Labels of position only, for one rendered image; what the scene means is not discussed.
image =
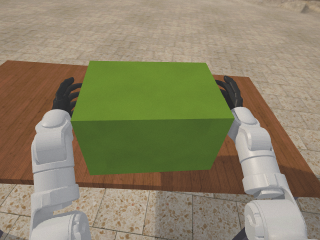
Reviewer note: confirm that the right robot upper arm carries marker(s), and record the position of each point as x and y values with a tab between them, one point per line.
274	219

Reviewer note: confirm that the robot left forearm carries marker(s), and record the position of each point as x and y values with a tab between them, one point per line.
53	166

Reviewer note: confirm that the robot right forearm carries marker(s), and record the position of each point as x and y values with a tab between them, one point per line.
262	176

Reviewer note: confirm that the carton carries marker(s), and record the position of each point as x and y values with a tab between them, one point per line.
145	117

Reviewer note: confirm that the right robot hand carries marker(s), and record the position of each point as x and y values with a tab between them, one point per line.
232	95

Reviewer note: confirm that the table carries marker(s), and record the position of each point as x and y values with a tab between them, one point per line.
27	91

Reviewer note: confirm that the left robot upper arm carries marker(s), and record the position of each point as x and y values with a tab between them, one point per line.
72	225

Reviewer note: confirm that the left robot hand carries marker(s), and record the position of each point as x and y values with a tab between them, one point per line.
63	96

